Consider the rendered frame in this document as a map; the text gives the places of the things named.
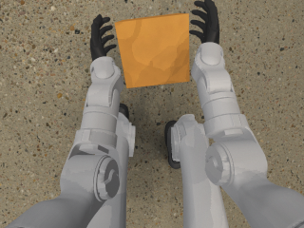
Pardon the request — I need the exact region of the carton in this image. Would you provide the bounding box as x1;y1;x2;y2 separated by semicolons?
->
114;13;190;88

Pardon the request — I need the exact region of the robot left thigh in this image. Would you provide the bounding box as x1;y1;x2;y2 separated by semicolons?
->
86;119;136;228

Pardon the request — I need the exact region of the robot left upper arm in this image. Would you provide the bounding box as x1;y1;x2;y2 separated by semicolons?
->
5;155;120;228

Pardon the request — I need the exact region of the robot left shin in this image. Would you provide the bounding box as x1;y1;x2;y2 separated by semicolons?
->
118;112;129;124

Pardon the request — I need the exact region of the robot right hand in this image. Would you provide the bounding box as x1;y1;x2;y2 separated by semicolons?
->
189;0;219;45

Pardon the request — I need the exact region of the robot left hand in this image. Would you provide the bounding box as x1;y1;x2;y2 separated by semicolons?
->
90;14;116;62

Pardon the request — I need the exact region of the robot left forearm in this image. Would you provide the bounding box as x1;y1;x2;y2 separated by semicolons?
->
60;56;124;189

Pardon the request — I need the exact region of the robot right upper arm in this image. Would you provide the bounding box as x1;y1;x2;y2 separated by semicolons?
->
204;139;304;228

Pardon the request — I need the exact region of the robot right forearm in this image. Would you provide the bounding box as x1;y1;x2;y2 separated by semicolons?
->
191;42;268;166

